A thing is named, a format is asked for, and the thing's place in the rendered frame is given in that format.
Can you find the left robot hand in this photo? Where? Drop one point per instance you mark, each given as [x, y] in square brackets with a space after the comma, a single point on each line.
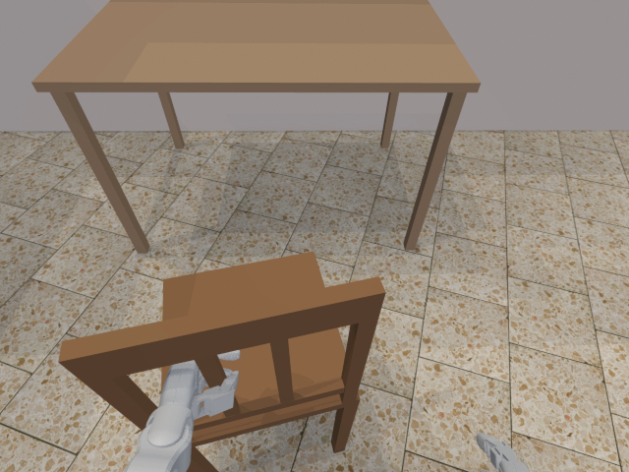
[184, 381]

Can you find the robot left forearm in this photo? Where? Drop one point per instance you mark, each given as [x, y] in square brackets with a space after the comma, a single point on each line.
[165, 444]

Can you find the right robot hand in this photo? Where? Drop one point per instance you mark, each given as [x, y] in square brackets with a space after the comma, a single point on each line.
[501, 455]

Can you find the table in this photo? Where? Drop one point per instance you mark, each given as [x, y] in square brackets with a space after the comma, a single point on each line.
[260, 46]

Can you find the chair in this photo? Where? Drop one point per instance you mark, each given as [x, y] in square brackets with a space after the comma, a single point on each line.
[280, 316]

